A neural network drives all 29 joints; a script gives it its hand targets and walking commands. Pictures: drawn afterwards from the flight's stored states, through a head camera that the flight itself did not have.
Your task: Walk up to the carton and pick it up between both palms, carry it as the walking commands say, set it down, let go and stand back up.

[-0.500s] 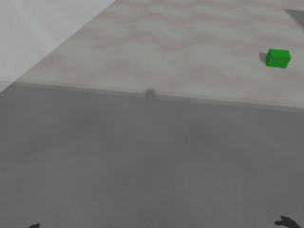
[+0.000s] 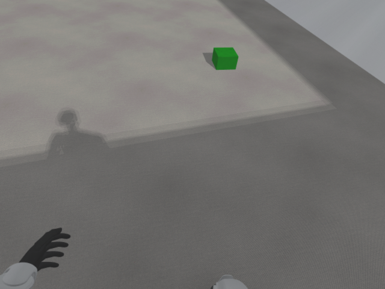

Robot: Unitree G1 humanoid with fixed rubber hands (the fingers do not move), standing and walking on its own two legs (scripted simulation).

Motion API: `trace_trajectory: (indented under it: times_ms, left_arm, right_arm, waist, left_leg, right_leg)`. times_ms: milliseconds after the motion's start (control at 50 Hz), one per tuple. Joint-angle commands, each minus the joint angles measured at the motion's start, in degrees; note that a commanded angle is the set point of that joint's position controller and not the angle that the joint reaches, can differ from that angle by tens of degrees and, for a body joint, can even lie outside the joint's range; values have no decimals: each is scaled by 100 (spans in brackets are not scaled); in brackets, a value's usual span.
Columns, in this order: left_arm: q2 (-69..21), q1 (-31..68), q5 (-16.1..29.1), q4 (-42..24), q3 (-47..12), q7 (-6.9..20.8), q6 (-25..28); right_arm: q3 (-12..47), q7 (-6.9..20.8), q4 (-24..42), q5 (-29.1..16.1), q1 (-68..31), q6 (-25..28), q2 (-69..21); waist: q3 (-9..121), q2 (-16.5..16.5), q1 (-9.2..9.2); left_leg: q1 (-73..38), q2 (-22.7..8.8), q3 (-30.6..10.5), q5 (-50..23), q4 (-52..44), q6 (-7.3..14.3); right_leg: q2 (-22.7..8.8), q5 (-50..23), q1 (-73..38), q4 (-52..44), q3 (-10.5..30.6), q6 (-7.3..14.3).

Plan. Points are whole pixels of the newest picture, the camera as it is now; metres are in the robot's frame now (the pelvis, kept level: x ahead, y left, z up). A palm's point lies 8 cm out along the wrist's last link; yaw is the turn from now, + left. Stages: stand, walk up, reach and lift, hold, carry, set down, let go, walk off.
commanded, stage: walk up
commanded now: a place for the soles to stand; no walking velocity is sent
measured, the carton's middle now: (224, 58) +2.35 -0.51 -0.71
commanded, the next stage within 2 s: none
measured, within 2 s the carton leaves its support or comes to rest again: neither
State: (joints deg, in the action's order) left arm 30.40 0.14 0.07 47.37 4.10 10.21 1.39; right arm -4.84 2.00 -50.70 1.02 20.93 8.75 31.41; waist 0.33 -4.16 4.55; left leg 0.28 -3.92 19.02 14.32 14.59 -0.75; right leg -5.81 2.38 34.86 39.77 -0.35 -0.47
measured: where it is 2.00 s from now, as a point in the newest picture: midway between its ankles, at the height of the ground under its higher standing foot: (205, 144)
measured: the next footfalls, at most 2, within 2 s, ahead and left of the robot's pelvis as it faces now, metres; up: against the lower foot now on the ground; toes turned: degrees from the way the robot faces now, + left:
right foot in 0.14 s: +0.28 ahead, -0.13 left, +0.00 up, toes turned -8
left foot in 0.52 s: +0.55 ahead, +0.10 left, +0.00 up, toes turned +2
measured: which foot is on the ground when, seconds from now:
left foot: down 0.00-0.18, up 0.20-0.50, down 0.52-0.96, up 0.98-1.00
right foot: up 0.00-0.12, down 0.14-0.54, up 0.56-0.94, down 0.96-1.00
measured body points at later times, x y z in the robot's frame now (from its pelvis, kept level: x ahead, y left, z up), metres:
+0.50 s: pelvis +0.35 -0.01 -0.02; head +0.36 +0.00 +0.43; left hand +0.43 +0.34 -0.11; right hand +0.49 -0.36 -0.07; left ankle +0.50 +0.10 -0.74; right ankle +0.24 -0.13 -0.75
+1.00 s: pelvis +0.65 -0.08 -0.03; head +0.68 -0.09 +0.42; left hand +0.96 +0.16 -0.07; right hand +0.57 -0.43 -0.12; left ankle +0.53 +0.09 -0.71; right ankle +0.75 -0.19 -0.75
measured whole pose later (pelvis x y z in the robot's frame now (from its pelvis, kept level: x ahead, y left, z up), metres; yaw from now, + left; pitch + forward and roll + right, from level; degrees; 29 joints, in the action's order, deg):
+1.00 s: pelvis +0.65 -0.08 -0.03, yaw -13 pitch +0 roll +1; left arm 26.8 1.2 -0.2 43.5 5.7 6.1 3.3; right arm -4.4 1.6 -49.5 0.0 22.3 6.0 29.1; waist -3.7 -0.6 5.0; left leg 5.9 -6.6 8.4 26.1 47.1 0.2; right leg -1.2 6.5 26.7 33.9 -5.7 4.4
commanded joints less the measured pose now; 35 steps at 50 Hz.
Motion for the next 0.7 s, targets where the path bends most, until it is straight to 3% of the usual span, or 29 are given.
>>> trace_trajectory:
  times_ms: [0, 40, 80, 100, 120, 140, 160, 180, 200, 220, 260, 280, 340, 400, 440, 460, 480, 500, 520, 540, 560, 600, 620, 680]
  left_arm:
    - [308, 1121, 19, -446, 44, 33, 45]
    - [313, 1346, 25, -454, 47, -2, 23]
    - [401, 1239, 25, -397, 91, -76, 6]
    - [488, 879, 20, -295, 145, -131, 5]
    - [634, 60, 23, -81, 248, -203, 16]
    - [1052, -1139, -5, 188, 476, -322, 22]
    - [1570, -1543, 28, 55, 689, -455, -9]
    - [1647, -1535, 187, -134, 645, -588, -8]
    - [1449, -1249, 218, -229, 580, -667, 50]
    - [1210, -1049, 197, -358, 498, -688, 105]
    - [845, -747, 94, -466, 395, -668, 246]
    - [831, -679, 61, -564, 370, -625, 323]
    - [906, -718, -62, -692, 378, -532, 454]
    - [1019, -785, -106, -701, 389, -477, 499]
    - [1046, -711, -112, -666, 366, -489, 503]
    - [1016, -727, -117, -638, 329, -507, 507]
    - [920, -857, -121, -594, 271, -523, 507]
    - [728, -1013, -71, -603, 168, -539, 481]
    - [249, -1131, 21, -781, 18, -587, 497]
    - [674, -1382, 35, -722, 128, -647, 492]
    - [1051, -1382, 3, -521, 152, -649, 484]
    - [983, -1440, 16, -314, 174, -567, 465]
    - [940, -1490, 20, -287, 198, -515, 425]
    - [697, -1153, -8, -306, 171, -363, 300]
  right_arm:
    - [-293, -41, 190, 22, -146, -8, 1241]
    - [-334, -75, 113, 25, -37, -74, 1322]
    - [-356, -108, 86, 12, -18, -128, 1334]
    - [-366, -123, 107, 1, -80, -157, 1337]
    - [-358, -129, 173, -6, -228, -193, 1313]
    - [-219, -110, 378, -17, -281, -175, 1028]
    - [-79, -81, 593, -148, 37, -115, 572]
    - [-75, -111, 602, -229, -311, -66, 871]
    - [-112, -109, 692, -220, -811, -32, 1019]
    - [-128, -74, 681, -151, -685, -1, 976]
    - [-141, -16, 539, -10, -236, -90, 894]
    - [-164, 55, 514, 46, -117, -160, 822]
    - [-183, 239, 729, 17, -630, -256, 596]
    - [-246, 363, 765, -52, -1009, -231, 522]
    - [-316, 383, 707, -84, -846, -225, 581]
    - [-353, 364, 659, -86, -669, -221, 663]
    - [-412, 314, 542, -62, -224, -200, 816]
    - [-511, 230, 349, 23, 610, -160, 1047]
    - [-648, 118, 346, 145, 1245, -124, 1513]
    - [-610, 83, 609, -101, 598, -111, 1790]
    - [-554, 46, 795, -223, -197, -121, 1550]
    - [-341, 13, 885, -161, -665, -101, 990]
    - [-275, 19, 872, -143, -698, -66, 882]
    - [-261, 64, 793, -62, -486, 10, 998]
  waist:
    - [-384, 915, 3]
    - [-332, 992, 43]
    - [-152, 1032, -84]
    - [63, 1005, -282]
    - [462, 813, -693]
    - [1202, 373, -1243]
    - [1829, -1155, -1450]
    - [1690, -696, -1441]
    - [1180, 143, -1378]
    - [805, 436, -1079]
    - [432, 188, -641]
    - [385, -55, -524]
    - [-104, -299, -553]
    - [-246, -317, -523]
    - [-267, -232, -281]
    - [-205, -83, -122]
    - [65, 317, 123]
    - [501, 1006, 520]
    - [974, 2195, 710]
    - [1109, 1552, 368]
    - [792, 780, 26]
    - [58, 785, -292]
    - [-115, 893, -365]
    - [-274, 1022, -358]
  left_leg:
    - [53, -1209, -445, -993, -948, 616]
    - [-258, -1299, -379, -1421, -746, 607]
    - [-487, -1363, -283, -2174, -213, 670]
    - [-361, -1352, -198, -2769, 436, 717]
    - [244, -1274, -109, -3236, 1716, 710]
    - [1564, -1062, -241, -2729, 3321, 644]
    - [4132, -304, -431, 358, 5339, 287]
    - [4890, 33, -1514, 1291, 6206, 290]
    - [4914, -396, -1949, 772, 6152, 362]
    - [4543, -590, -2074, 422, 5624, 346]
    - [3752, -738, -2102, 465, 4710, 201]
    - [3349, -678, -1929, 440, 4416, 126]
    - [2977, -581, -1520, -55, 3052, -14]
    - [2016, -381, -1373, -1170, 2190, 13]
    - [1327, -283, -1352, -1366, 2047, 114]
    - [830, -234, -1305, -1278, 1969, 190]
    - [70, -100, -1239, -892, 1838, 317]
    - [-1082, -222, -1490, -151, 1528, 565]
    - [-1753, -1788, -3721, 1866, 610, 925]
    - [-1293, -2575, -5686, 2855, -446, 1463]
    - [-735, -2496, -5021, 2905, -329, 1435]
    - [247, -1831, -3322, 1798, -308, 1243]
    - [638, -1663, -2785, 1187, -412, 1186]
    - [876, -1370, -1974, 399, -623, 1201]
  right_leg:
    - [221, -234, -163, -771, -478, 124]
    - [341, -146, -415, -1037, -612, 285]
    - [501, 63, -919, -1247, -765, 479]
    - [674, 338, -1550, -1291, -920, 580]
    - [772, 729, -2787, -1368, -907, 788]
    - [471, 1403, -4736, -1031, -313, 1121]
    - [-1066, 2640, -6690, -1177, 2203, 1730]
    - [-1648, 2197, -6367, -1970, 3436, 2047]
    - [-1524, 1212, -5789, -2014, 2650, 1879]
    - [-1280, 311, -4884, -1968, 2053, 1678]
    - [-804, 223, -3485, -2173, 1258, 1406]
    - [-661, 356, -2892, -2287, 1038, 1421]
    - [-494, 1731, -1874, -2818, 869, 1494]
    - [-510, 2301, -1188, -2995, 722, 1291]
    - [-600, 2311, -937, -2821, 670, 1140]
    - [-564, 1775, -879, -2457, 574, 1038]
    - [-344, 1072, -847, -1492, 320, 911]
    - [70, 636, -327, 285, -138, 727]
    - [707, 1999, 686, 2275, -209, 470]
    - [858, 2288, 1147, 3196, 507, 324]
    - [388, 1846, 1092, 3464, 759, 278]
    - [-99, 1480, 847, 2871, 573, 196]
    - [-264, 1388, 577, 2407, 565, 126]
    - [-245, 999, 219, 1327, 224, -6]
